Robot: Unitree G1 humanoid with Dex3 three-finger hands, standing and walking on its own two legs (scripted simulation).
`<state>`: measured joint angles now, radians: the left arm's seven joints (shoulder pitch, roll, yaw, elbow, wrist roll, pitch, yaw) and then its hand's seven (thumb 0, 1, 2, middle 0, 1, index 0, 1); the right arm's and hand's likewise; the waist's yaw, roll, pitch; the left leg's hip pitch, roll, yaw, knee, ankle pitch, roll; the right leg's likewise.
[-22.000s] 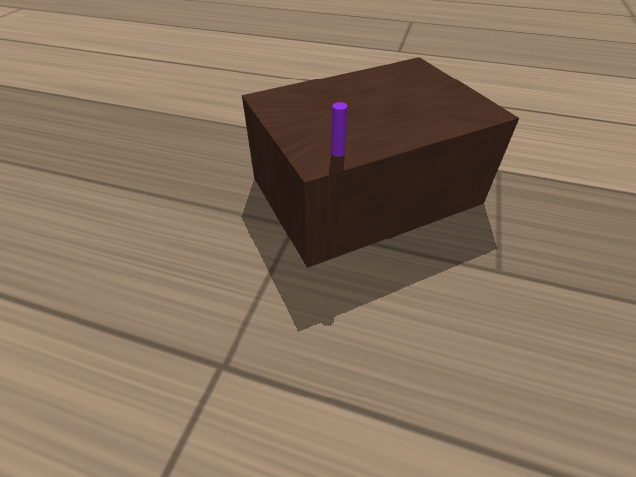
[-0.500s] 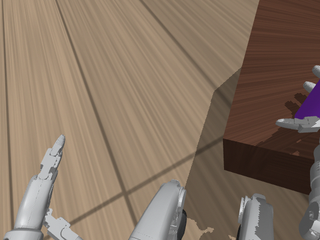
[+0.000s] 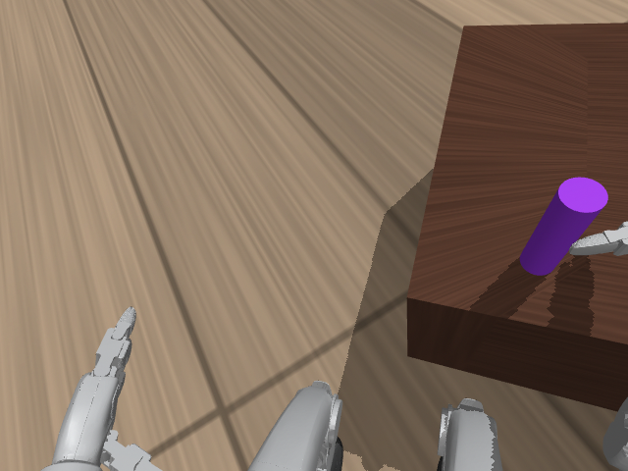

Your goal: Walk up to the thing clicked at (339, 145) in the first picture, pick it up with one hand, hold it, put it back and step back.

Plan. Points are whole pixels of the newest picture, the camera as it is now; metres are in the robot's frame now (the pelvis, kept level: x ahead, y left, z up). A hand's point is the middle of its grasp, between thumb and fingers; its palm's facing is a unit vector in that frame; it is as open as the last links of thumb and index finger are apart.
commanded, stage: rise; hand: right
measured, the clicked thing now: (556, 232) +0.48 -0.22 -0.07
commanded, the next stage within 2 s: home in 0.08 s
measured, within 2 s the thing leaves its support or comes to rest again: neither
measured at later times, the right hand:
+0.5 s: hand out of the picture +0.41 -0.34 +0.10, palm faces +0.36 +0.87 -0.33, open 17.2 cm
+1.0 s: hand (609, 454) +0.21 -0.19 +0.06, palm faces +0.19 +0.95 -0.24, open 17.4 cm
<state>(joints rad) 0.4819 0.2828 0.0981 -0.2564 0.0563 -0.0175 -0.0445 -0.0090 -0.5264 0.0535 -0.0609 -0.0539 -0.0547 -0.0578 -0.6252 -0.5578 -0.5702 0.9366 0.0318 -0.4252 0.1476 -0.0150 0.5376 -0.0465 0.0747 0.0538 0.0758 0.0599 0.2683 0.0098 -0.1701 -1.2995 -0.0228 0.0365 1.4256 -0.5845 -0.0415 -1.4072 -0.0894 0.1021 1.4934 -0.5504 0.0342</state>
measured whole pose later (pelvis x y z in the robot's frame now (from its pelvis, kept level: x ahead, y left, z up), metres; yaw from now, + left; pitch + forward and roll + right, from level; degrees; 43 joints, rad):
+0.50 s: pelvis +0.04 -0.01 +0.10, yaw -3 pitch +15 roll +3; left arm 0.40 0.21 -0.08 0.03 -0.01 0.11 -0.02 0.00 0.31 0.58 -0.15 -0.21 -0.14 -0.21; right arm -0.47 -0.54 -0.35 0.98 -0.03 -0.09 -0.04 -0.01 0.50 -0.08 0.06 0.06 0.06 0.06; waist 0.09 0.00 -0.14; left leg -0.75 0.01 0.00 0.95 -0.46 -0.05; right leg -0.85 -0.07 0.03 1.02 -0.44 0.01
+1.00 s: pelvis +0.05 +0.00 +0.12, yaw -3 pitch +7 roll +2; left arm 0.28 0.21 -0.02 0.44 -0.05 0.10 0.11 0.01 0.90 0.90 -0.20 -0.30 -0.20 -0.30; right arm 0.42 -0.20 0.01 0.16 0.05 0.07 -0.13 -0.01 0.54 -0.06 0.06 0.05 0.06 0.06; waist 0.02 -0.03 -0.08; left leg -0.52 0.02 0.00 0.85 -0.45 -0.04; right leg -0.60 -0.06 0.02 0.89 -0.41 0.03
